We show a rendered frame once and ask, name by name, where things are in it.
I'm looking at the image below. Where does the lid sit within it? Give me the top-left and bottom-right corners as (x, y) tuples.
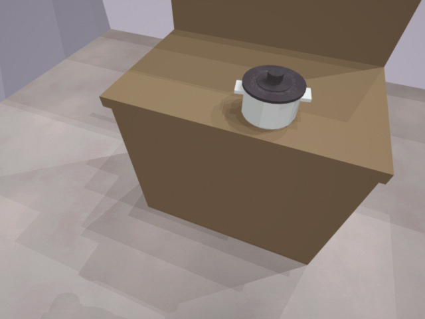
(242, 65), (307, 104)

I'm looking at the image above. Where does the pot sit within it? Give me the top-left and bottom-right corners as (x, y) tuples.
(234, 80), (311, 130)

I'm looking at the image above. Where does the knob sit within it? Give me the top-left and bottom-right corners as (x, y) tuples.
(267, 68), (284, 83)

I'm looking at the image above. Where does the table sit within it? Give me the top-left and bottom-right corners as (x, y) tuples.
(99, 0), (421, 265)

